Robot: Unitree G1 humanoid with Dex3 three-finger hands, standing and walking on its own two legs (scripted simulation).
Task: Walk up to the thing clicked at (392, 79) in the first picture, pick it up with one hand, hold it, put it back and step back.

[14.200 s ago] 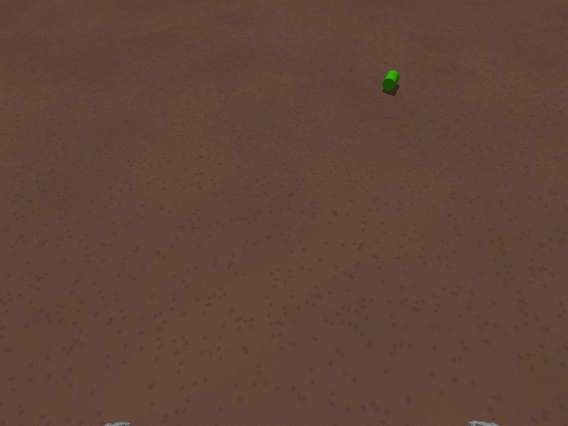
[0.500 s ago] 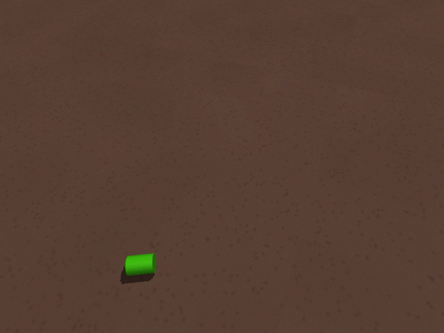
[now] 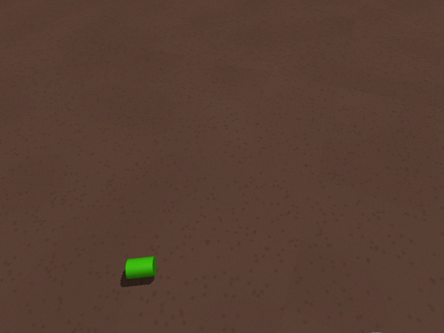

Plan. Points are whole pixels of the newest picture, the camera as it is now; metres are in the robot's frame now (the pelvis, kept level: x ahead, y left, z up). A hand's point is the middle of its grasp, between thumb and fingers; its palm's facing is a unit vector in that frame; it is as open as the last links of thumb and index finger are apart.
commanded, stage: stand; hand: left
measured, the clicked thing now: (141, 267) +0.47 +0.40 -0.74
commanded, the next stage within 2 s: walk up in 0.16 s
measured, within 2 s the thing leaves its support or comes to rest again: neither
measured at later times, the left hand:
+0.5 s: hand out of the picture +0.04 +0.38 -0.16, palm faces +0.04 -0.89 -0.45, open 7.4 cm
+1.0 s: hand out of the picture +0.14 +0.38 -0.17, palm faces -0.02 -0.92 -0.39, open 7.4 cm
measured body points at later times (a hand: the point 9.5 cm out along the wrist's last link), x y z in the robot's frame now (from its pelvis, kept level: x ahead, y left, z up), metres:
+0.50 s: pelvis +0.03 +0.08 -0.02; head +0.06 +0.08 +0.43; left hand +0.04 +0.43 -0.13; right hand +0.10 -0.25 -0.14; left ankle +0.12 +0.25 -0.75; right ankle +0.00 -0.10 -0.75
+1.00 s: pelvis +0.07 +0.10 -0.02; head +0.11 +0.10 +0.42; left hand +0.14 +0.43 -0.14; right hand +0.19 -0.21 -0.14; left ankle +0.09 +0.24 -0.74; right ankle +0.07 +0.00 -0.75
